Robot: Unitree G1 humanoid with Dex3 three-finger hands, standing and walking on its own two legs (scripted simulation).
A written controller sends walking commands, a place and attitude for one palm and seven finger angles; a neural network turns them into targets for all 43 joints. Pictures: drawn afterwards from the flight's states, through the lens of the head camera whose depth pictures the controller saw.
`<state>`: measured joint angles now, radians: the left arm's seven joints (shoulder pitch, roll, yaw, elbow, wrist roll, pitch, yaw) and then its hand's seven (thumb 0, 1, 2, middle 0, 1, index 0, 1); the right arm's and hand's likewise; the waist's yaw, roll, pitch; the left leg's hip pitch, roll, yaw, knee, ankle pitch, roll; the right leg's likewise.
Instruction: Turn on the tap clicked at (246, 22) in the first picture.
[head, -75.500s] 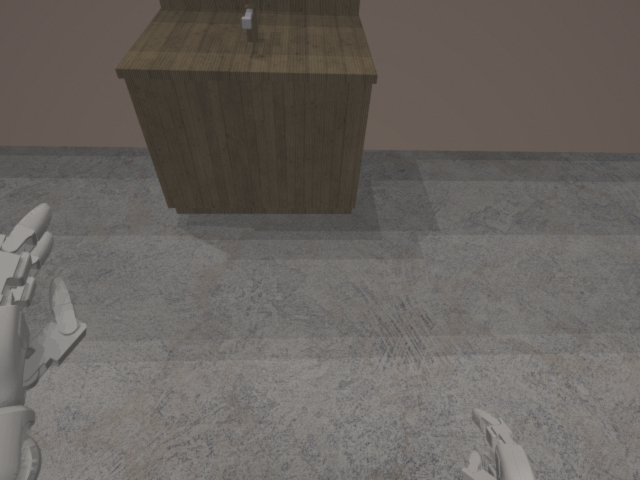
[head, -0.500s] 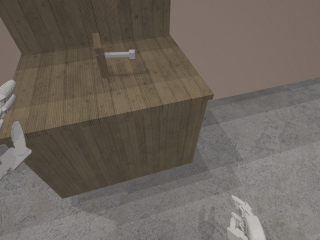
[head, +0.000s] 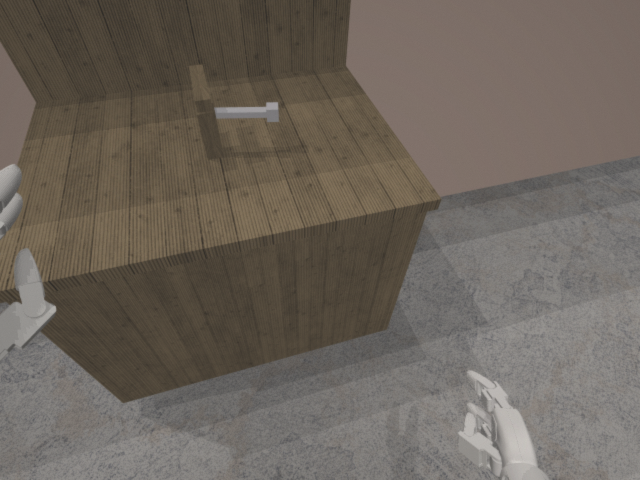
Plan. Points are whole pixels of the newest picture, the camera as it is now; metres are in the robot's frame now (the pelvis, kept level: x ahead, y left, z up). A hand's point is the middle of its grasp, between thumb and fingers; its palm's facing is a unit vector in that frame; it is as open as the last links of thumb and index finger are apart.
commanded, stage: shuffle to correct the standing spot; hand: left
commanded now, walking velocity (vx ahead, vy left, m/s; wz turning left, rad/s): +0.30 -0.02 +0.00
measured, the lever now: (272, 112) +0.77 +0.15 +0.03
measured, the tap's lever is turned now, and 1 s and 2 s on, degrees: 77 77 77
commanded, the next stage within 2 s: come to a stop and stand still in 1.30 s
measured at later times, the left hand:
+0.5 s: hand (74, 274) +0.27 +0.26 +0.16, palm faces +0.45 -0.82 -0.35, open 7.4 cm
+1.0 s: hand (162, 203) +0.38 +0.22 +0.15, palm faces +0.47 -0.82 -0.34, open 7.4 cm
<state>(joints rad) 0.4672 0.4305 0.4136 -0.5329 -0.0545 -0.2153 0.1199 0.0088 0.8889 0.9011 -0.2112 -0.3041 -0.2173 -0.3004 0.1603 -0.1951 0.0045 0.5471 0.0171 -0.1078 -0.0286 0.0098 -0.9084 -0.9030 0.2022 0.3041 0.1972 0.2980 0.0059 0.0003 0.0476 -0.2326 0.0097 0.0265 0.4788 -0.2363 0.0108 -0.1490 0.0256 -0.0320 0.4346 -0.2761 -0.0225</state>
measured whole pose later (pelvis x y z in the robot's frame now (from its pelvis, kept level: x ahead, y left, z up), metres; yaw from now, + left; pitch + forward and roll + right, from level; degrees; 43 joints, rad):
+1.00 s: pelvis +0.16 -0.03 -0.02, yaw +2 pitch -2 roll +0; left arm 0.38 0.30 0.34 -0.47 -0.03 -0.16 0.14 0.01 0.89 0.90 -0.21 -0.30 -0.21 -0.30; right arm 0.17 -0.23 0.00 0.64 0.02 -0.06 -0.03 0.01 -0.91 -0.90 0.20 0.30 0.20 0.30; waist 0.03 0.00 0.09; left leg -0.46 0.07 0.05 1.03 -0.45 0.02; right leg -0.35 -0.03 -0.12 0.63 -0.25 -0.05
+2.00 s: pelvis +0.27 -0.06 +0.00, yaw +0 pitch -1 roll -2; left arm 0.35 0.43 0.34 -0.46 -0.02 -0.15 0.10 0.01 0.89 0.90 -0.21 -0.30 -0.22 -0.30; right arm 0.20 -0.19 0.02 0.56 0.00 -0.11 -0.08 0.01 -0.91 -0.90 0.20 0.30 0.20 0.30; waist 0.07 -0.02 0.04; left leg -0.33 0.04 0.03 0.54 -0.19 0.02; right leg -0.20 0.05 -0.07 0.46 -0.25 -0.04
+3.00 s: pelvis +0.10 +0.08 -0.04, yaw +3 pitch -2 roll -1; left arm 0.36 0.44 0.49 -0.68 -0.06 -0.22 0.04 0.01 0.89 0.90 -0.21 -0.30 -0.21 -0.30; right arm 0.22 -0.16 -0.02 0.62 0.02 -0.12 0.05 0.01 -0.91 -0.90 0.20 0.30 0.20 0.30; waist 0.04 -0.05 0.07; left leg -0.62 -0.07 -0.09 1.59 -0.38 -0.01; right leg -0.39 0.03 -0.08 0.79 -0.37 -0.07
